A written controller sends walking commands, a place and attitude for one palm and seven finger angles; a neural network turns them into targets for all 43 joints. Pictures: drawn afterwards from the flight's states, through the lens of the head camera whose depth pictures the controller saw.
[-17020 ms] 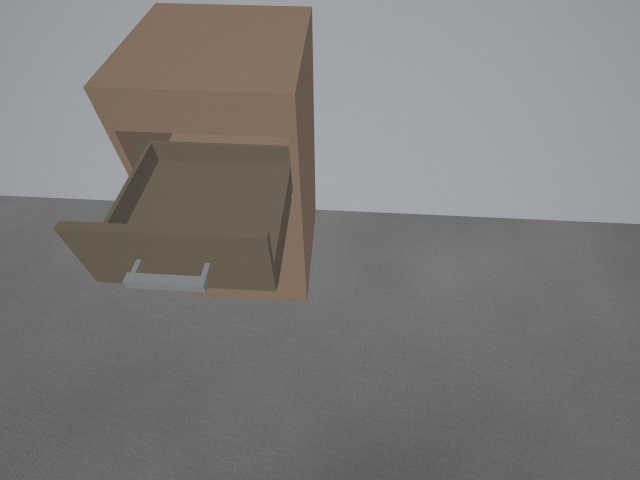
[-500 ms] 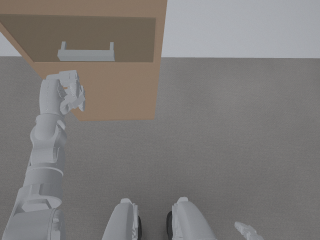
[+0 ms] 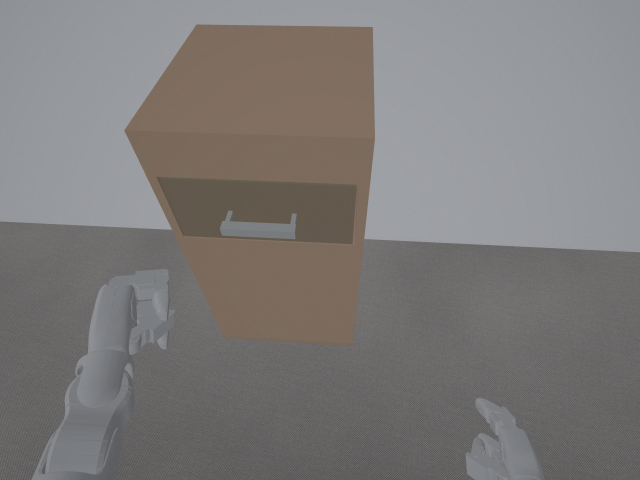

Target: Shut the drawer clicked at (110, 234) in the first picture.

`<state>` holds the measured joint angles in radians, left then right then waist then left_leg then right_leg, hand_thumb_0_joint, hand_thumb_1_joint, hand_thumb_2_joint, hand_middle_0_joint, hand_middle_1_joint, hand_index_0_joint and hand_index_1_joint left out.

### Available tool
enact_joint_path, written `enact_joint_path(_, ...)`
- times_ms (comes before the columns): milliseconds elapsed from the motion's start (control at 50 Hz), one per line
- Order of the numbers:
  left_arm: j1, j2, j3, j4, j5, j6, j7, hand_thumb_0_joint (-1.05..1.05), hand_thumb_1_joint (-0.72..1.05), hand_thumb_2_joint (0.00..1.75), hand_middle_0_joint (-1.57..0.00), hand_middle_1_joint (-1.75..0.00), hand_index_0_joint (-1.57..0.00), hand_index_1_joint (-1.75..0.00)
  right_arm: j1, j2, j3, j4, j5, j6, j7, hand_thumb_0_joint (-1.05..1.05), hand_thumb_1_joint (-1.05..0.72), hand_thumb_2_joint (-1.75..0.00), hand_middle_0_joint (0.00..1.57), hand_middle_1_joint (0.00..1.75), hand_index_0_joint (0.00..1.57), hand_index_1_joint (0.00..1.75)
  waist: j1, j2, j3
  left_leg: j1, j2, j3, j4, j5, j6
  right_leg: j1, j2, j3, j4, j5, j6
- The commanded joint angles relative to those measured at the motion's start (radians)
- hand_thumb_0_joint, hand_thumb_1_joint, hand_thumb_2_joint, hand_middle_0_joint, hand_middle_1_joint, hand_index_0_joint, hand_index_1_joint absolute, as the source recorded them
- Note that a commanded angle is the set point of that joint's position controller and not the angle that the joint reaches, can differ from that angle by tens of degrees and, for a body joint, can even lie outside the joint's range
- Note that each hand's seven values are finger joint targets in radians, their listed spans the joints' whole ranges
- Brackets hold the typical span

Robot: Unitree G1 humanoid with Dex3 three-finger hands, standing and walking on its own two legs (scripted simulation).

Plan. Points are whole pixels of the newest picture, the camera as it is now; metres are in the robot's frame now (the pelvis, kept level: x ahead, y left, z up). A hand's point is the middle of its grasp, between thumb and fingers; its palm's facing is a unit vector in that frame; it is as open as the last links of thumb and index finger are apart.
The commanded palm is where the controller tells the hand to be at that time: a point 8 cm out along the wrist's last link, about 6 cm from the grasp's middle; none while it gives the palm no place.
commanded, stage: draw the hand back to the body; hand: left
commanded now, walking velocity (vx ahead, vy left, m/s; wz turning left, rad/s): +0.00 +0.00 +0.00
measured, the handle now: (260, 223) +0.61 +0.17 -0.12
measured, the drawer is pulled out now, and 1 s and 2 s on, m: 0.00 0.00 0.00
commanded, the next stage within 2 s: step back with the hand held close in 0.60 s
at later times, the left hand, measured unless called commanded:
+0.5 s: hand (38, 368) +0.18 +0.23 +0.18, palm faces +0.40 -0.81 -0.42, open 3.3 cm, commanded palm +0.13 +0.27 +0.19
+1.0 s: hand (49, 385) +0.17 +0.23 +0.17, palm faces +0.30 -0.82 -0.49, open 3.3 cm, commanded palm +0.11 +0.27 +0.19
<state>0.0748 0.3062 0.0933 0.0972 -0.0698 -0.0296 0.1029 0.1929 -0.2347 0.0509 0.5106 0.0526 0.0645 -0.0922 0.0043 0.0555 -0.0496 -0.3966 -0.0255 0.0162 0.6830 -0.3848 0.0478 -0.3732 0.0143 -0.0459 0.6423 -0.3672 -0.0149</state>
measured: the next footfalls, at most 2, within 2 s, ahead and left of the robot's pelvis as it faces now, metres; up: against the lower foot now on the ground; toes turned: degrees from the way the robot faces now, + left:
none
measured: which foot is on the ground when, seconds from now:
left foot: down 0.00-1.00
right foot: down 0.00-1.00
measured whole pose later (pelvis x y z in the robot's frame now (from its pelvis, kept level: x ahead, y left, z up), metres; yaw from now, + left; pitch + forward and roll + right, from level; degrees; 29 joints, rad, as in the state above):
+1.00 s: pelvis -0.02 +0.00 +0.02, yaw -1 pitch +0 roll -1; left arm 0.62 0.36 0.33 -0.48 -0.06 -0.19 0.10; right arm 0.19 -0.25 -0.03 0.57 0.01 -0.01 -0.07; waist -0.01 0.06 0.02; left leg -0.22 -0.02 0.03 0.46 -0.25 0.04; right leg -0.21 0.02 -0.03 0.43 -0.23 -0.02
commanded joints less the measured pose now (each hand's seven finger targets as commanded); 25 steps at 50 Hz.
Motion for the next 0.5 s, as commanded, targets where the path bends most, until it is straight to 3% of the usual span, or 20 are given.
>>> enact_joint_path(0,-0.063,0.141,0.079,-0.346,0.0,-0.049,0.023,0.0,0.9,0.9,-1.4,-1.6,-1.4,-1.6,-0.09,-0.108,-0.034,-0.13,-0.006,-0.077,-0.003,0.0,-0.9,-0.9,0.2,0.3,0.2,0.3,0.002,0.002,-0.17,0.239,0.058,-0.066,-0.179,0.418,-0.024,0.156,-0.021,0.015,-0.137,0.338,-0.018)
enact_joint_path(60,0.04,0.152,0.114,-0.393,-0.005,-0.04,0.015,0.0,0.9,0.9,-1.4,-1.6,-1.4,-1.6,-0.113,-0.109,-0.036,-0.119,-0.012,-0.087,0.002,0.0,-0.9,-0.9,0.2,0.3,0.2,0.3,0.015,-0.048,-0.105,0.242,0.059,-0.055,-0.216,0.411,-0.02,0.199,-0.02,0.015,-0.183,0.355,-0.017)
enact_joint_path(100,0.072,0.165,0.14,-0.486,-0.006,-0.045,0.012,0.0,0.9,0.9,-1.4,-1.6,-1.4,-1.6,-0.117,-0.103,-0.035,-0.12,-0.018,-0.097,0.006,0.0,-0.9,-0.9,0.2,0.3,0.2,0.3,0.022,0.003,-0.128,0.283,0.058,-0.054,-0.236,0.443,-0.022,0.235,-0.024,0.019,-0.198,0.37,-0.017)
enact_joint_path(140,0.135,0.18,0.174,-0.542,-0.007,-0.046,0.013,0.0,0.9,0.9,-1.4,-1.6,-1.4,-1.6,-0.12,-0.098,-0.035,-0.116,-0.024,-0.109,0.009,0.0,-0.9,-0.9,0.2,0.3,0.2,0.3,0.029,-0.013,-0.119,0.294,0.058,-0.051,-0.246,0.477,-0.021,0.259,-0.025,0.017,-0.21,0.4,-0.016)
enact_joint_path(220,0.224,0.191,0.213,-0.672,-0.01,-0.056,0.011,0.0,0.9,0.9,-1.4,-1.6,-1.4,-1.6,-0.121,-0.09,-0.038,-0.112,-0.03,-0.134,0.019,0.0,-0.9,-0.9,0.2,0.3,0.2,0.3,0.033,0.021,-0.104,0.325,0.056,-0.044,-0.257,0.512,-0.022,0.277,-0.024,0.02,-0.233,0.426,-0.015)
enact_joint_path(240,0.259,0.191,0.225,-0.688,-0.012,-0.057,0.012,0.0,0.9,0.9,-1.4,-1.6,-1.4,-1.6,-0.119,-0.089,-0.041,-0.11,-0.032,-0.14,0.02,0.0,-0.9,-0.9,0.2,0.3,0.2,0.3,0.034,-0.004,-0.096,0.326,0.057,-0.042,-0.256,0.518,-0.019,0.278,-0.024,0.02,-0.236,0.438,-0.013)
enact_joint_path(320,0.337,0.206,0.27,-0.762,-0.018,-0.072,0.011,0.0,0.9,0.9,-1.4,-1.6,-1.4,-1.6,-0.125,-0.088,-0.047,-0.106,-0.033,-0.161,0.024,0.0,-0.9,-0.9,0.2,0.3,0.2,0.3,0.04,-0.019,-0.058,0.308,0.052,-0.035,-0.263,0.451,-0.015,0.278,-0.024,0.023,-0.254,0.417,-0.012)
enact_joint_path(400,0.412,0.231,0.327,-0.835,-0.02,-0.093,0.015,0.0,0.9,0.9,-1.4,-1.6,-1.4,-1.6,-0.128,-0.084,-0.05,-0.104,-0.029,-0.185,0.021,0.0,-0.9,-0.9,0.2,0.3,0.2,0.3,0.053,0.014,-0.049,0.304,0.052,-0.032,-0.26,0.429,-0.017,0.278,-0.024,0.027,-0.256,0.406,-0.012)
enact_joint_path(460,0.426,0.15,0.268,-0.709,-0.02,-0.086,0.006,0.0,0.9,0.9,-1.4,-1.6,-1.4,-1.6,-0.123,-0.089,-0.058,-0.085,-0.03,-0.183,0.02,0.0,-0.9,-0.9,0.2,0.3,0.2,0.3,0.036,-0.068,0.065,0.269,0.05,-0.03,-0.265,0.337,-0.01,0.214,-0.02,0.027,-0.287,0.326,-0.009)
enact_joint_path(480,0.398,0.159,0.267,-0.713,-0.02,-0.091,0.006,0.0,0.9,0.9,-1.4,-1.6,-1.4,-1.6,-0.122,-0.094,-0.059,-0.085,-0.03,-0.182,0.018,0.0,-0.9,-0.9,0.2,0.3,0.2,0.3,0.031,-0.075,0.065,0.268,0.051,-0.032,-0.269,0.307,-0.007,0.21,-0.024,0.031,-0.289,0.296,-0.006)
